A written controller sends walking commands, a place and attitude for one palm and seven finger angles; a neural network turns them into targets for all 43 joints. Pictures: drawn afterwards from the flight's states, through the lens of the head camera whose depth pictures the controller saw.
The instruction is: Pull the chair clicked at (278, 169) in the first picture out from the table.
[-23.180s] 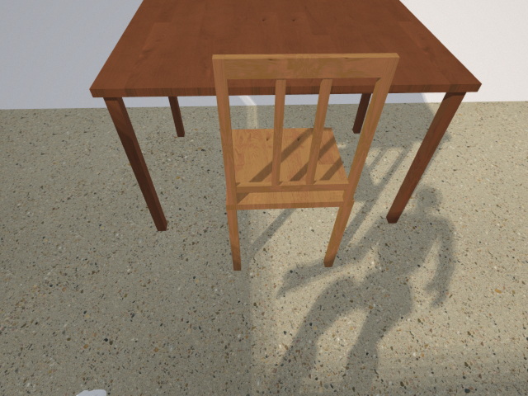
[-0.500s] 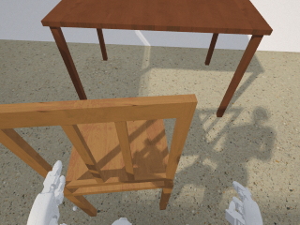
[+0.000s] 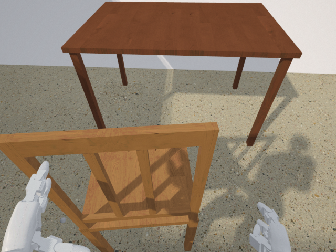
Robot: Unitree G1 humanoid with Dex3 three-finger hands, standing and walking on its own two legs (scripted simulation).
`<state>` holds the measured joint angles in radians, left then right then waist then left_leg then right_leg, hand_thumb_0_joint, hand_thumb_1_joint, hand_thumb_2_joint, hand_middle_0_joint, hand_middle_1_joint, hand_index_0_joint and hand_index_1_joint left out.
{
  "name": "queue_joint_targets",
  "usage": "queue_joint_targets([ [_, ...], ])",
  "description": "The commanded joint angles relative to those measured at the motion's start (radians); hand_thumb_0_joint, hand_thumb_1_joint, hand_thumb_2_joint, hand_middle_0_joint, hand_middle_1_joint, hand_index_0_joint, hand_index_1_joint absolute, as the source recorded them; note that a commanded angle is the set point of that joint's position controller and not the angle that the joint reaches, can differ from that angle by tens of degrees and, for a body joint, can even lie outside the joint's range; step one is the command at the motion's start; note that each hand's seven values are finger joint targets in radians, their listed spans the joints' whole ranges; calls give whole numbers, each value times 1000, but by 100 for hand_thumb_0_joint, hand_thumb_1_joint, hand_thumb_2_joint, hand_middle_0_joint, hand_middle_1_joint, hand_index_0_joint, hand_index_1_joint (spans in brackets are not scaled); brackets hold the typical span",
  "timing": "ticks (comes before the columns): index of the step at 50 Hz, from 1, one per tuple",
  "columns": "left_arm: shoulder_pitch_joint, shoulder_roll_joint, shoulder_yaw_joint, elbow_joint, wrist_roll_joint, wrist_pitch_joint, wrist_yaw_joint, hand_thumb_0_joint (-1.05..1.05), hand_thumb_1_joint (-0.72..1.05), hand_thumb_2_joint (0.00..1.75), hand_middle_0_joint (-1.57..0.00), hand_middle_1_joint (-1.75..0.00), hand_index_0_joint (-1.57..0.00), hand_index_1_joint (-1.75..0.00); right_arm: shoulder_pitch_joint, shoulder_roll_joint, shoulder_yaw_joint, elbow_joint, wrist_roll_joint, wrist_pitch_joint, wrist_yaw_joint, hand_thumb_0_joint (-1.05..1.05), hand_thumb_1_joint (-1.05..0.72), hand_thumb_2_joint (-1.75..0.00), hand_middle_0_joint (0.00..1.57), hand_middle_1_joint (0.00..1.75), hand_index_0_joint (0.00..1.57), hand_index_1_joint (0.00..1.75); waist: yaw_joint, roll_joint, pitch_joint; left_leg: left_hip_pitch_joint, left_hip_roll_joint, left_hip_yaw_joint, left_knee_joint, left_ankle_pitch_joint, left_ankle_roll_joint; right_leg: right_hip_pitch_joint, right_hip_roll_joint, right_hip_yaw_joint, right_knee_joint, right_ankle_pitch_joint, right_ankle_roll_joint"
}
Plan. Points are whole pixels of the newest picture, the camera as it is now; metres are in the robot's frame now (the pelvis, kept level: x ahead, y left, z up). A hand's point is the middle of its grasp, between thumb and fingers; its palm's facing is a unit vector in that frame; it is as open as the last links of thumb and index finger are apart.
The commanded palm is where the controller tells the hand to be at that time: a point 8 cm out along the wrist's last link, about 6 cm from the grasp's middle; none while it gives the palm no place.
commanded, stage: draw the hand back to the body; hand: left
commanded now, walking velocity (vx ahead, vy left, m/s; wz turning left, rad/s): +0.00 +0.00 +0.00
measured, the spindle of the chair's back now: (108, 189) +0.28 +0.19 -0.03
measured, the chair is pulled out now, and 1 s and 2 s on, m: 0.53 0.52 0.53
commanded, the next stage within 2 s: step back with the hand held close in 0.94 s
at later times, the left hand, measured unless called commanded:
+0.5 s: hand (43, 199) +0.19 +0.25 +0.11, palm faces +0.37 -0.80 -0.48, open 9.6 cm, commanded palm +0.17 +0.29 +0.20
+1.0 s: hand (45, 200) +0.18 +0.25 +0.12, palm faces +0.37 -0.79 -0.50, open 6.8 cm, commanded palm +0.16 +0.28 +0.21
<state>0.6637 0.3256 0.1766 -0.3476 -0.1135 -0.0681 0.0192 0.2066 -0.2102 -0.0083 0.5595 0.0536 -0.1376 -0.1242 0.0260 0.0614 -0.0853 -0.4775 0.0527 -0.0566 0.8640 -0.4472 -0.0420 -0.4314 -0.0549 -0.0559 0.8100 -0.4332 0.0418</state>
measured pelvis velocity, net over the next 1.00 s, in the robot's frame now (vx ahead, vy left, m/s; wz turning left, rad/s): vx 0.03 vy -0.02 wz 0.01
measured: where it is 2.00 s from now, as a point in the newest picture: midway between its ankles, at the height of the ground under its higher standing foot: outside the picture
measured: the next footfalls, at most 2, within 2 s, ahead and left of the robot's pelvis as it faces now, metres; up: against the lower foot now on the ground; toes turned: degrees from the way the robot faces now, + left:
none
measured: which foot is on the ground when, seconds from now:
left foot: down 0.00-1.00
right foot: down 0.00-1.00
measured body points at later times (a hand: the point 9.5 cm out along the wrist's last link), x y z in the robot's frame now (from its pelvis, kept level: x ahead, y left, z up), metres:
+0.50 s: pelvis +0.03 -0.01 +0.03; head +0.02 -0.03 +0.48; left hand +0.16 +0.29 +0.14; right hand +0.23 -0.22 -0.05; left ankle +0.00 +0.14 -0.70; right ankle -0.01 -0.15 -0.70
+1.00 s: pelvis +0.03 -0.02 +0.03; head +0.02 -0.05 +0.48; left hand +0.16 +0.28 +0.15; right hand +0.23 -0.23 -0.05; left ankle +0.00 +0.14 -0.70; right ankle -0.01 -0.15 -0.70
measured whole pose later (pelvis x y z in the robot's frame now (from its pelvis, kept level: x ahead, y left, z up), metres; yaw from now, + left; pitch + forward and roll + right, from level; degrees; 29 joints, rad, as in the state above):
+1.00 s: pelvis +0.03 -0.02 +0.03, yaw +1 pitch -4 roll +0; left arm 0.57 0.38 0.21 -0.36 -0.06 0.16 0.15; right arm 0.18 -0.24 0.04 0.66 0.01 -0.23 -0.09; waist 0.08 0.08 0.04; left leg -0.12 0.05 -0.05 0.52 -0.33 -0.06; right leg -0.10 -0.05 -0.07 0.53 -0.35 0.02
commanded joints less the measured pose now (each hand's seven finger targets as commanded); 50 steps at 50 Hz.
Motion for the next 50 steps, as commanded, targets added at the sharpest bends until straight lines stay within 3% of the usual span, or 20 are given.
queue_joint_targets([
  [1,-58,182,144,-236,48,4,143,0,-8,43,-7,-10,-7,-10,-135,-107,-13,-155,-11,-25,-20,0,-90,-90,20,30,20,30,15,21,23,127,-15,23,-259,162,33,98,10,-13,-258,142,-66],
  [4,-86,165,134,-256,59,4,159,0,3,48,-8,-12,-8,-12,-141,-105,-5,-150,-17,-33,-16,0,-90,-90,20,30,20,30,16,33,25,203,-12,24,-311,211,35,143,7,-16,-285,195,-63],
  [10,-177,196,173,-307,66,3,173,0,25,58,-11,-16,-11,-16,-147,-110,2,-121,-29,-55,-6,0,-90,-90,20,30,20,30,22,32,12,301,-11,33,-372,313,35,235,6,-16,-333,301,-61],
  [11,-193,211,185,-311,68,6,176,0,28,60,-12,-17,-12,-17,-154,-113,4,-109,-29,-59,-5,0,-90,-90,20,30,20,30,24,68,19,305,-14,35,-378,326,33,253,7,-11,-345,317,-66],
  [14,-198,204,199,-326,69,3,178,0,39,65,-13,-19,-13,-19,-154,-110,4,-100,-36,-72,4,0,-90,-90,20,30,20,30,29,37,-4,344,-11,38,-392,394,36,284,6,-15,-344,382,-62],
  [17,-248,231,218,-399,73,3,182,0,50,71,-15,-22,-15,-22,-157,-110,10,-91,-38,-92,12,0,-90,-90,20,30,20,30,35,100,-33,379,-14,45,-399,464,34,320,3,-11,-346,440,-63],
  [20,-285,256,243,-438,69,7,191,0,61,76,-16,-24,-16,-24,-160,-115,9,-84,-40,-110,17,0,-90,-90,20,30,20,30,36,73,-45,396,-10,45,-404,503,36,337,1,-15,-345,475,-59],
  [21,-302,273,254,-447,72,13,193,0,65,78,-16,-25,-16,-25,-165,-116,11,-74,-39,-115,17,0,-90,-90,20,30,20,30,36,107,-37,392,-15,45,-404,505,33,344,3,-11,-350,478,-63],
  [24,-323,294,275,-505,70,10,201,0,75,83,-18,-27,-18,-27,-154,-119,12,-70,-40,-132,19,0,-90,-90,20,30,20,30,39,123,-79,422,-12,47,-400,555,36,357,-2,-16,-338,511,-58],
  [28,-365,332,302,-550,67,20,209,0,90,90,-20,-30,-20,-30,-148,-123,16,-62,-35,-147,20,0,-90,-90,20,30,20,30,36,124,-83,427,-12,48,-393,581,37,359,-4,-18,-332,538,-55],
  [31,-358,304,281,-514,68,32,205,0,90,90,-20,-30,-20,-30,-159,-122,18,-55,-33,-152,25,0,-90,-90,20,30,20,30,32,131,-48,412,-17,55,-393,552,35,352,-1,-19,-339,533,-57],
  [34,-370,315,287,-526,68,20,205,0,90,90,-20,-30,-20,-30,-151,-127,14,-57,-37,-157,23,0,-90,-90,20,30,20,30,34,111,-75,427,-13,52,-392,551,40,351,-6,-19,-330,536,-52],
  [36,-367,315,289,-510,69,27,203,0,90,90,-20,-30,-20,-30,-162,-125,16,-53,-34,-158,26,0,-90,-90,20,30,20,30,35,125,-48,409,-17,54,-394,525,36,347,-3,-15,-338,519,-56],
  [44,-369,321,298,-503,69,14,201,0,90,90,-20,-30,-20,-30,-153,-124,14,-58,-38,-159,22,0,-90,-90,20,30,20,30,36,95,-59,406,-14,56,-391,505,42,345,-9,-18,-331,518,-52],
  [47,-363,309,289,-505,71,14,198,0,90,90,-20,-30,-20,-30,-152,-116,20,-60,-35,-162,24,0,-90,-90,20,30,20,30,37,140,-46,400,-17,58,-397,480,39,341,-10,-19,-340,490,-53],
  [50,-368,324,303,-510,68,5,200,0,90,90,-20,-30,-20,-30,-155,-122,15,-61,-39,-161,23,0,-90,-90,20,30,20,30,38,107,-54,401,-12,51,-394,476,41,338,-9,-19,-333,486,-54],
])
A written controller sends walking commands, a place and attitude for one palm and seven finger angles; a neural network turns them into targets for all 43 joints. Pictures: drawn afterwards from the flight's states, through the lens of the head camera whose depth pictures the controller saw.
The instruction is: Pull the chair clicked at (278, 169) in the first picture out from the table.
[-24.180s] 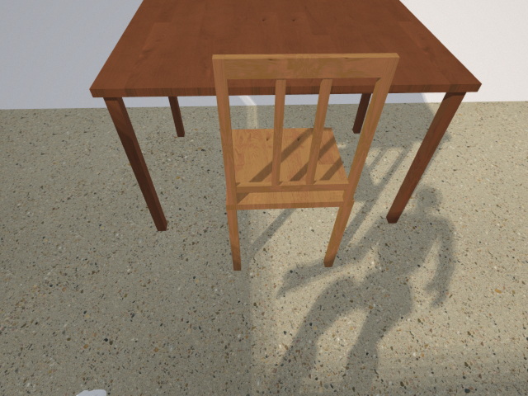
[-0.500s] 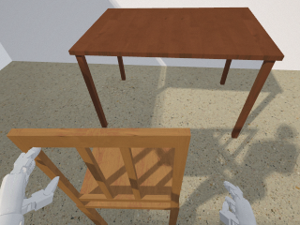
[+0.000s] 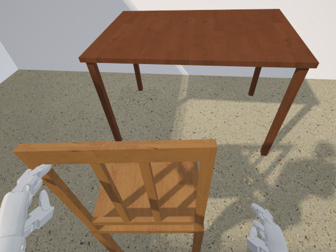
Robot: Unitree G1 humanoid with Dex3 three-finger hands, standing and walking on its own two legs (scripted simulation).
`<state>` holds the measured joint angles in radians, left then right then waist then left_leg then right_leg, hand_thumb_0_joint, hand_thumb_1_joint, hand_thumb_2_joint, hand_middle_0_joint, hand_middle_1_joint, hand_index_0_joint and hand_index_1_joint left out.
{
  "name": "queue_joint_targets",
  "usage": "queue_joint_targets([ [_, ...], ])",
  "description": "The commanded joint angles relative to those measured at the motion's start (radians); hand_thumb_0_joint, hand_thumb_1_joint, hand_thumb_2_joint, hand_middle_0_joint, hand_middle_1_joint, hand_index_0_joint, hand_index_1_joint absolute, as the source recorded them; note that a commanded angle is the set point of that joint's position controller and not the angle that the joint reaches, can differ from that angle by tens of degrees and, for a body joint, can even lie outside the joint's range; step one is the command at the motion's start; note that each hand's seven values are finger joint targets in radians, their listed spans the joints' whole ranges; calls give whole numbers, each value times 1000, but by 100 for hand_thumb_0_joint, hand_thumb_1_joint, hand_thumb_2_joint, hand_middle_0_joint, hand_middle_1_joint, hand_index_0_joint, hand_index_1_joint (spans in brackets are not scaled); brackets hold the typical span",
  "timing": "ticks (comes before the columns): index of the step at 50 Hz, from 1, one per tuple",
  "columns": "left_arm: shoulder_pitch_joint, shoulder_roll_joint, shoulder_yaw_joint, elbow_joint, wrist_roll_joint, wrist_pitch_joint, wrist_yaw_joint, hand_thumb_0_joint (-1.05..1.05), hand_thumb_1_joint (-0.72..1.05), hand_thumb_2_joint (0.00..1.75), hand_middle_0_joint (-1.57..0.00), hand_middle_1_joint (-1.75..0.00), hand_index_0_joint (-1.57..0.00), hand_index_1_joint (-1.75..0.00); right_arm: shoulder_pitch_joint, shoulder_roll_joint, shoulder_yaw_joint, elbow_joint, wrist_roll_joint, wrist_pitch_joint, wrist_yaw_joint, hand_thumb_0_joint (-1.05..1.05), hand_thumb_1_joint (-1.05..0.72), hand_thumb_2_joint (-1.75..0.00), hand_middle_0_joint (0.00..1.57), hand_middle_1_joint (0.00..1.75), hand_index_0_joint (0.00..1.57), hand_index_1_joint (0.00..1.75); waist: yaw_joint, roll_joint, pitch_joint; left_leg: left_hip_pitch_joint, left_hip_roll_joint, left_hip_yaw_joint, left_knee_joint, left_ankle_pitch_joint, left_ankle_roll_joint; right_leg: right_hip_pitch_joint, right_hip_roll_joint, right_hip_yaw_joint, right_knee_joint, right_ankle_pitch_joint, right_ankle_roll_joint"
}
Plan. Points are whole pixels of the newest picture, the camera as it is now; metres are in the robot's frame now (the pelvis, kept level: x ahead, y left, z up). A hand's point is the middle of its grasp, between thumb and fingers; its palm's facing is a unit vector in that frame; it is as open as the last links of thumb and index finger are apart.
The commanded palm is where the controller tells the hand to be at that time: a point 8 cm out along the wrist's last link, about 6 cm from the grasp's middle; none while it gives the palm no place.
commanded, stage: step back with the hand held close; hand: left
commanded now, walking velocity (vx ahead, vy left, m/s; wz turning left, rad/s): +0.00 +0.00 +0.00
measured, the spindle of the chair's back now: (114, 196) +0.27 +0.20 -0.06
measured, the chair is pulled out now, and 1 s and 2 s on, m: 0.52 0.53 0.53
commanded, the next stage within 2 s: stop stepping back and stand still in 1.42 s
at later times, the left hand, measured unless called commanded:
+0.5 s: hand (34, 230) +0.11 +0.26 +0.11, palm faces +0.13 -0.80 -0.59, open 6.6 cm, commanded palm +0.07 +0.31 +0.18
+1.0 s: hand out of the picture +0.07 +0.28 +0.18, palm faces +0.43 -0.74 -0.51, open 7.4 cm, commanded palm +0.01 +0.33 +0.18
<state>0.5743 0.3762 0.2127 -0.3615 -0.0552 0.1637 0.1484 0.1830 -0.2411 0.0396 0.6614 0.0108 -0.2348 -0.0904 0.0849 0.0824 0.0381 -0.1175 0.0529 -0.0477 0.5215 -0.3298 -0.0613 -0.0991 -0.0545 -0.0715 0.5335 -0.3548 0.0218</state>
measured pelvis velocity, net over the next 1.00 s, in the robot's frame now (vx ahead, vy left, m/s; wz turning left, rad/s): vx -0.13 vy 0.03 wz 0.01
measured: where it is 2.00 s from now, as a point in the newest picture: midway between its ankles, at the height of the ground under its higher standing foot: outside the picture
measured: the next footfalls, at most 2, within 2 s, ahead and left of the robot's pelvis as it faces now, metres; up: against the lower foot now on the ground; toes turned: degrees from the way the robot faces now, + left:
right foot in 1.46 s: -0.17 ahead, -0.12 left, +0.00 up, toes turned -3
left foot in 1.70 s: -0.16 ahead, +0.14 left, +0.00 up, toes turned +1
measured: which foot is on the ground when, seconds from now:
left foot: down 0.00-1.00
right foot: down 0.00-1.00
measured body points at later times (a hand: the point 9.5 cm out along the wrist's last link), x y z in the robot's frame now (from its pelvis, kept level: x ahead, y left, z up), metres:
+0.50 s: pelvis -0.07 +0.01 +0.00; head -0.01 +0.02 +0.44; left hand +0.10 +0.30 +0.14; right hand +0.11 -0.22 -0.09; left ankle -0.02 +0.16 -0.73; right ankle -0.04 -0.13 -0.73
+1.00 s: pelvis -0.13 +0.03 -0.02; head -0.11 +0.04 +0.43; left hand +0.04 +0.32 +0.21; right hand +0.04 -0.20 -0.09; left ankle -0.02 +0.16 -0.73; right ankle -0.04 -0.12 -0.73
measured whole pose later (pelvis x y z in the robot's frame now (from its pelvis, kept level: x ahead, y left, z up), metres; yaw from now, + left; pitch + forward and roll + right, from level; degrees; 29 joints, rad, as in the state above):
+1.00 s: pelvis -0.13 +0.03 -0.02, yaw +0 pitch -2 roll -2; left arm 0.55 0.47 0.47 -0.59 -0.03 -0.23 0.17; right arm 0.24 -0.19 0.01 0.58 0.01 -0.15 -0.08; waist -0.01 0.02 0.06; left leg -0.47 0.06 -0.05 0.70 -0.22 -0.02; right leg -0.41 -0.03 -0.03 0.64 -0.25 0.02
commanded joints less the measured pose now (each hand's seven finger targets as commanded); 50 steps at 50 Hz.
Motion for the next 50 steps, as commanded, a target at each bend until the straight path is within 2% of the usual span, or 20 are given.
queue_joint_targets([
  [1,-271,275,267,-481,12,-219,69,0,90,90,-20,-30,-20,-30,-142,-91,-31,-160,8,-65,-10,0,-90,-90,20,30,20,30,-21,102,-162,27,-15,42,-56,338,56,4,-7,2,-66,387,-37],
  [3,-302,262,243,-534,8,-231,68,0,90,90,-20,-30,-20,-30,-135,-92,-29,-168,5,-68,-11,0,-90,-90,20,30,20,30,-26,104,-166,31,-14,40,-59,327,58,-2,-9,-4,-63,375,-34],
  [4,-480,460,394,-540,-25,-283,42,0,90,90,-20,-30,-20,-30,-83,-116,-63,-215,34,-13,-18,0,-90,-90,20,30,20,30,-39,17,-38,-16,28,22,-15,345,81,-114,-48,111,-119,508,-35],
  [5,-421,378,346,-461,-20,-278,28,0,90,90,-20,-30,-20,-30,-82,-95,-62,-207,32,11,-14,0,-90,-90,20,30,20,30,-55,-36,-50,-30,22,27,-1,318,72,-86,-73,104,-120,547,-44],
  [6,-434,378,337,-486,-24,-284,21,0,90,90,-20,-30,-20,-30,-88,-101,-62,-221,38,20,-11,0,-90,-90,20,30,20,30,-57,17,-81,-19,13,29,-5,302,68,-77,-84,131,-113,565,-52],
  [7,-349,318,310,-470,-25,-288,20,0,90,90,-20,-30,-20,-30,-91,-86,-56,-232,33,26,-11,0,-90,-90,20,30,20,30,-54,25,-110,-3,19,34,-6,313,67,-62,-89,115,-103,550,-47],
  [10,-229,305,312,-531,-26,-307,35,0,90,90,-20,-30,-20,-30,-107,-94,-64,-248,27,52,-6,0,-90,-90,20,30,20,30,-50,67,-188,5,53,12,-15,489,72,-17,-81,82,-49,559,-32],
  [11,-162,313,320,-543,-27,-311,38,0,90,90,-20,-30,-20,-30,-113,-97,-69,-252,33,58,-6,0,-90,-90,20,30,20,30,-51,133,-223,17,62,4,-28,521,77,0,-73,86,-33,546,-28],
  [16,-46,345,375,-623,-30,-330,55,0,90,90,-20,-30,-20,-30,-110,-96,-85,-255,32,79,-10,0,-90,-90,20,30,20,30,-47,138,-282,-30,105,-44,-35,576,82,10,-53,54,11,459,-18],
  [23,-5,385,434,-641,-42,-369,63,0,90,90,-20,-30,-20,-30,-90,-90,-87,-238,21,65,-27,0,-90,-90,20,30,20,30,-49,108,-258,-161,88,-49,-23,279,68,-39,-65,80,-7,359,-26],
  [25,-22,377,444,-608,-41,-385,69,0,90,90,-20,-30,-20,-30,-77,-90,-86,-225,14,56,-32,0,-90,-90,20,30,20,30,-55,63,-238,-187,65,-44,-17,166,59,-75,-76,102,-30,290,-34],
  [27,9,326,444,-493,-34,-400,73,0,90,90,-20,-30,-20,-30,-70,-83,-85,-208,9,51,-32,0,-90,-90,20,30,20,30,-66,73,-208,-200,46,-30,-25,16,56,-133,-80,124,-71,156,-43],
  [32,34,168,338,-127,-4,-368,54,0,90,90,-20,-30,-20,-30,-67,-86,-102,-183,14,81,-5,0,-90,-90,20,30,20,30,-87,-121,-64,-251,20,-7,30,-154,62,-329,-100,150,-179,-127,-55],
  [35,-60,165,281,-143,11,-364,45,0,90,90,-20,-30,-20,-30,-83,-90,-93,-196,14,82,4,0,-90,-90,20,30,20,30,-85,-188,-15,-283,25,-24,33,-172,77,-381,-99,139,-179,-196,-52],
  [40,-149,237,316,-419,22,-395,54,0,90,90,-20,-30,-20,-30,-98,-102,-73,-244,9,65,-6,0,-90,-90,20,30,20,30,-73,5,-51,-411,102,-124,-175,-278,113,-212,-11,71,-13,-143,-8],
  [41,-150,283,355,-464,26,-405,63,0,90,90,-20,-30,-20,-30,-108,-107,-72,-242,11,60,-12,0,-90,-90,20,30,20,30,-74,100,-68,-442,132,-156,-223,-298,129,-142,3,60,50,-79,-5],
  [43,-112,261,369,-510,27,-431,63,0,90,90,-20,-30,-20,-30,-90,-108,-78,-248,3,45,-9,0,-90,-90,20,30,20,30,-70,207,-104,-493,158,-170,-228,-292,140,-61,26,49,136,18,-7],
  [46,-30,274,418,-443,26,-448,59,0,90,90,-20,-30,-20,-30,-56,-97,-89,-226,3,38,-6,0,-90,-90,20,30,20,30,-73,227,-107,-574,147,-130,-182,-297,139,8,32,47,152,71,-12],
  [48,-35,258,421,-411,23,-465,54,0,90,90,-20,-30,-20,-30,-50,-94,-90,-222,0,28,0,0,-90,-90,20,30,20,30,-76,150,-94,-594,124,-101,-129,-322,129,-21,24,71,135,60,-24],
  [50,-44,242,416,-355,18,-478,51,0,90,90,-20,-30,-20,-30,-35,-93,-98,-210,-1,18,6,0,-90,-90,20,30,20,30,-83,61,-77,-543,60,-53,-30,-358,101,-152,-22,160,37,-47,-58],
])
